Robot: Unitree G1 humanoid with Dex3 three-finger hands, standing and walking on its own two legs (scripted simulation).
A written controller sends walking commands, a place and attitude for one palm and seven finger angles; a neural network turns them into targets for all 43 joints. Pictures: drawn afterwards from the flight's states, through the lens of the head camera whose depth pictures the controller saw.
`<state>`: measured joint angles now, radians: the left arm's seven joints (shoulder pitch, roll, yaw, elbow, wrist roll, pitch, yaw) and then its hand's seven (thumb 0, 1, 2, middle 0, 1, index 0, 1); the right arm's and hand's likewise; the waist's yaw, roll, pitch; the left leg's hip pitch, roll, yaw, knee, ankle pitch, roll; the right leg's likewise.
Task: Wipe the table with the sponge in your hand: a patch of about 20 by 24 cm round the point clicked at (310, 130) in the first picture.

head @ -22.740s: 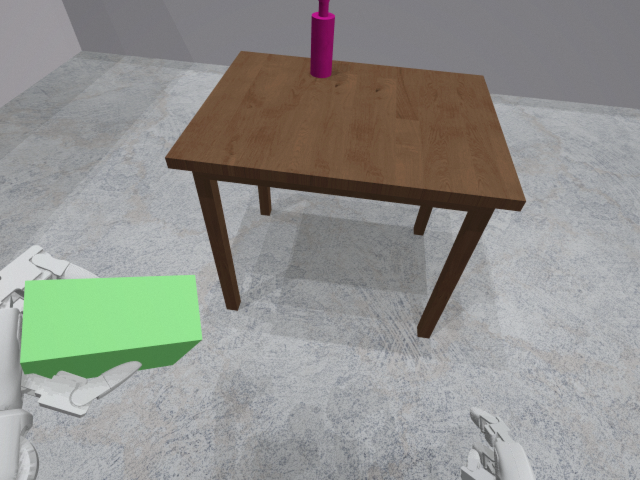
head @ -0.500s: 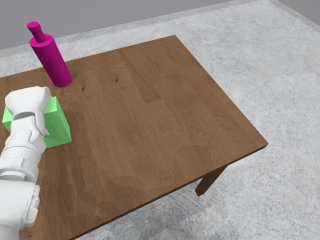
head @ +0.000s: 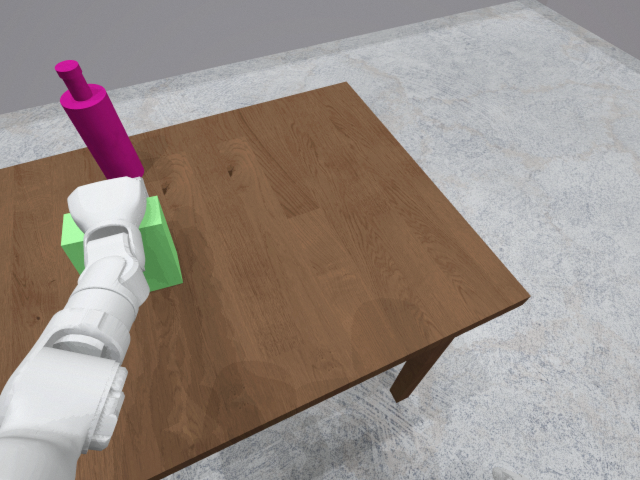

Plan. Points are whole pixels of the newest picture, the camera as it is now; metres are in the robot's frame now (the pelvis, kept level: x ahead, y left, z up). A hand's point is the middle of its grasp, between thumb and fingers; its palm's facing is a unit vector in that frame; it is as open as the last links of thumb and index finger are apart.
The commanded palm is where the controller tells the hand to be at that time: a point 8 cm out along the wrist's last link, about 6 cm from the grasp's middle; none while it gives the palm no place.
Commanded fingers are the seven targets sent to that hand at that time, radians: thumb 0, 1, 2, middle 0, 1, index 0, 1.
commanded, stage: wipe back along the middle lane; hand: left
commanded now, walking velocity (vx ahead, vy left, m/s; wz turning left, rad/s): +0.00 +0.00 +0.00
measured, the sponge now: (132, 261) +0.41 +0.30 -0.02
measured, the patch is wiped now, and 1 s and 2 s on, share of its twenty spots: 0.35 0.55 0.75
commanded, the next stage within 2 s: slide across to the third lane in 1.66 s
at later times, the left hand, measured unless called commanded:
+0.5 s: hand (136, 252) +0.39 +0.27 +0.03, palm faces -0.05 +0.00 -1.00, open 10.3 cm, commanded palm +0.36 +0.24 +0.06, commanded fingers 0.00 0.10 1.30 -1.20 -1.60 -1.20 -1.60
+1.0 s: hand (145, 282) +0.35 +0.24 +0.03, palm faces -0.01 -0.02 -1.00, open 10.3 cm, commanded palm +0.31 +0.22 +0.06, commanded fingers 0.00 0.10 1.30 -1.20 -1.60 -1.20 -1.60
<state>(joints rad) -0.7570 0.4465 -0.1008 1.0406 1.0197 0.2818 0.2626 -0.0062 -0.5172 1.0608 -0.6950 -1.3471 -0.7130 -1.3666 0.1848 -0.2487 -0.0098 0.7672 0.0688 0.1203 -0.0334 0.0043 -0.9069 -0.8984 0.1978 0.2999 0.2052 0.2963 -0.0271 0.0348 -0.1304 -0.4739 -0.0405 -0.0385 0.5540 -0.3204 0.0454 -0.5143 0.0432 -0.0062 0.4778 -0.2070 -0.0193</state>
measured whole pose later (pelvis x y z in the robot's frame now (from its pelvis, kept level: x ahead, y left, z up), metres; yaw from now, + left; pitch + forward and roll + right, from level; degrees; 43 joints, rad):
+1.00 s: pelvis -0.01 +0.00 +0.00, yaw +0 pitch +8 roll -1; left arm -0.43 0.26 -0.24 0.63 1.00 0.51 0.29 -0.01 -0.49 1.06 -0.65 -1.39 -0.67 -1.41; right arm 0.08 -0.25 0.01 0.70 0.09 0.16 -0.03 0.01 -0.91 -0.90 0.20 0.30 0.20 0.30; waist 0.05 0.04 -0.15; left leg -0.35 -0.05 -0.02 0.53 -0.31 0.05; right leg -0.42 0.03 0.01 0.50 -0.22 -0.02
